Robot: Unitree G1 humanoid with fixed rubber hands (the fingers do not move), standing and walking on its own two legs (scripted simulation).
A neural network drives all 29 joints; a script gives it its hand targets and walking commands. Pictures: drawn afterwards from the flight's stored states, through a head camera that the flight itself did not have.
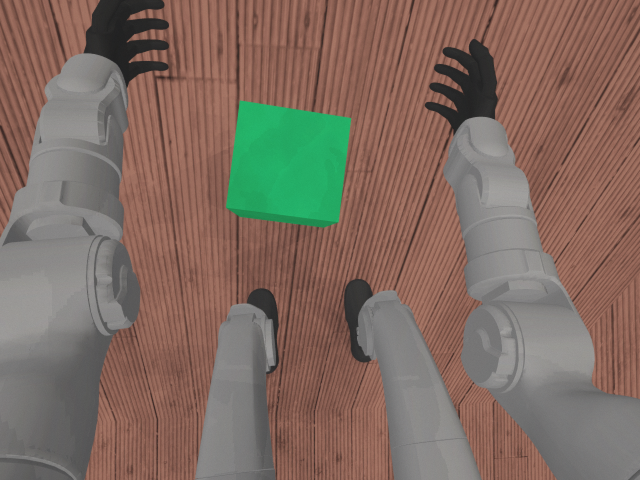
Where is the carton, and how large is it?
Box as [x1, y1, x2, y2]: [226, 101, 350, 227]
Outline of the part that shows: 240,101 226,207 239,216 323,227 337,222 350,118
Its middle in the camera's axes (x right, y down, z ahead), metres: -0.07 -0.14 +0.85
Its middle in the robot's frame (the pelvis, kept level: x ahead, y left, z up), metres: +0.50 +0.01 -0.52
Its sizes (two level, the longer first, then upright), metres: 0.210 0.200 0.250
